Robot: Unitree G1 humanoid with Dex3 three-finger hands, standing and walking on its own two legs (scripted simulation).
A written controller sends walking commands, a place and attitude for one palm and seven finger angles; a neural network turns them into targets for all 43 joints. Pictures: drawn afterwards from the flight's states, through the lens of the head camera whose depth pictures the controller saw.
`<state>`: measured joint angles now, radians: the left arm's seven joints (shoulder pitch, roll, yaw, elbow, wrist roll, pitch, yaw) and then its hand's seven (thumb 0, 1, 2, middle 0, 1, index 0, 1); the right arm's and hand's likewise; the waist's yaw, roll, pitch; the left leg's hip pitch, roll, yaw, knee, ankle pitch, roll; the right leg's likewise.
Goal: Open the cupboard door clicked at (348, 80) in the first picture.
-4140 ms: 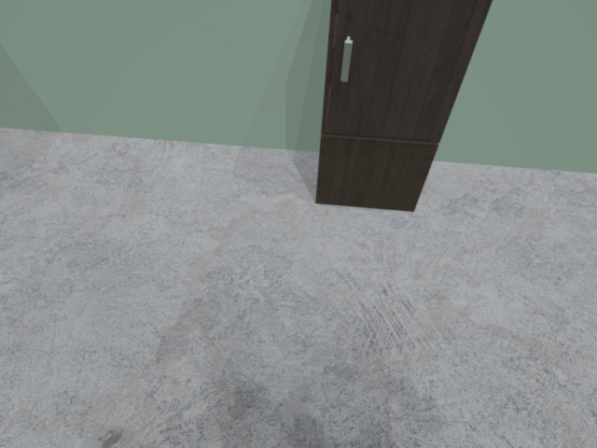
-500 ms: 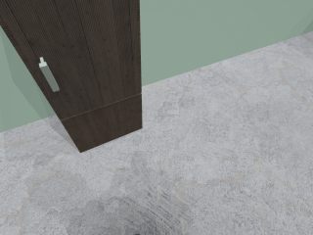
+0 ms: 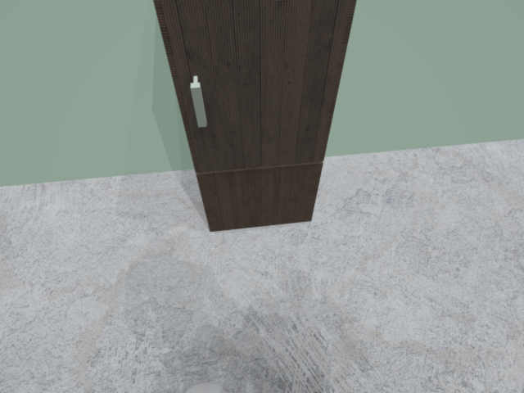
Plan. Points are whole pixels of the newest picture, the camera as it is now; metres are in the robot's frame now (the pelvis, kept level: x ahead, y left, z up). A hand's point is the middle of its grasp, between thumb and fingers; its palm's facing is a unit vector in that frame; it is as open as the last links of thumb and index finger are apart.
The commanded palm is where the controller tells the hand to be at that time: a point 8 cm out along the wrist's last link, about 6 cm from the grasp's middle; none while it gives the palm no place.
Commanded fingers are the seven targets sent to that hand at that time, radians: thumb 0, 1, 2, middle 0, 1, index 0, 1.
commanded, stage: turn to face it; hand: left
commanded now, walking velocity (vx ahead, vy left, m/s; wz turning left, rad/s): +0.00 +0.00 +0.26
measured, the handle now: (199, 101) +0.81 +0.23 -0.04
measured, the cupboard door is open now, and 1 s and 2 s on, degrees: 0 0 0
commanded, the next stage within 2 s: take the last steps up to it in 0.14 s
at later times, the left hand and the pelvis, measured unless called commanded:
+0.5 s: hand out of the picture +0.02 +0.23 -0.16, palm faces +0.08 -0.97 -0.21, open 7.4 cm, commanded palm none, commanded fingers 0.00 0.90 0.90 -0.20 -0.30 -0.20 -0.30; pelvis -0.01 +0.03 +0.01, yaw +4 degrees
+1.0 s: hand out of the picture -0.02 +0.14 -0.17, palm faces +0.22 -0.97 -0.10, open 7.4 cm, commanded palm none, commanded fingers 0.00 0.90 0.90 -0.20 -0.30 -0.20 -0.30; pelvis +0.12 +0.03 -0.01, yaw +6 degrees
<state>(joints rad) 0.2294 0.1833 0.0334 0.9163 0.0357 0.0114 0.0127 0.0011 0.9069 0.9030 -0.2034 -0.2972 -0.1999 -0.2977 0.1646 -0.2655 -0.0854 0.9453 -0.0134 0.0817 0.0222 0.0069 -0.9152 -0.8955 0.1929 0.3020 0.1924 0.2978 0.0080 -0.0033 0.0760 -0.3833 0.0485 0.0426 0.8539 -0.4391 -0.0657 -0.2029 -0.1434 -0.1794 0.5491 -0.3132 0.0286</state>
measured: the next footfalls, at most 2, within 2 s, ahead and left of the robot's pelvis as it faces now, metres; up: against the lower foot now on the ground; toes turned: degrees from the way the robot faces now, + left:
left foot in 0.08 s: +0.03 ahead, +0.14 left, +0.00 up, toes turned +7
right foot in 0.56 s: +0.04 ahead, -0.09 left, +0.00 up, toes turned -1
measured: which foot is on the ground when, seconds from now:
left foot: up 0.00-0.06, down 0.08-0.58, up 0.60-1.00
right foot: down 0.00-0.08, up 0.10-0.54, down 0.56-1.00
